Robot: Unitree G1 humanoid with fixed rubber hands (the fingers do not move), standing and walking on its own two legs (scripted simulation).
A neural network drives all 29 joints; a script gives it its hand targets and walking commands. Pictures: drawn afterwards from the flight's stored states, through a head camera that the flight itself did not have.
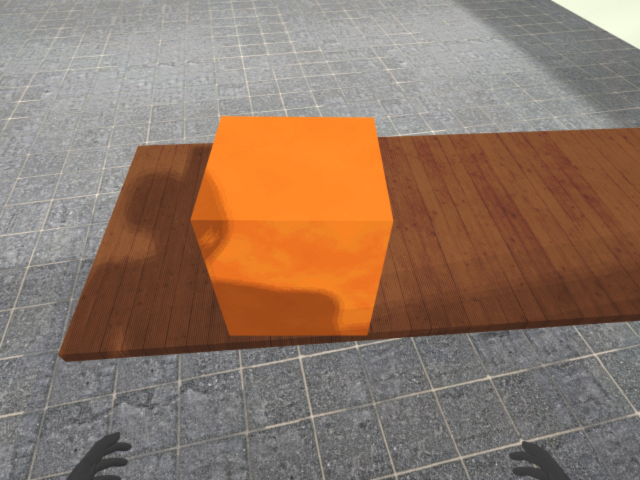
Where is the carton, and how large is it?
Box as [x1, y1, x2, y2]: [191, 116, 392, 335]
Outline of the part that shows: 221,116 191,216 191,222 229,334 366,335 392,224 392,216 373,118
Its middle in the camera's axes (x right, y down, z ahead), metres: -0.03 -0.02 +0.56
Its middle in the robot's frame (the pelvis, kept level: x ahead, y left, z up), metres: +0.43 +0.03 +0.06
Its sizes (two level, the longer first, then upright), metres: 0.210 0.200 0.250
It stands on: a table, 0.71 m high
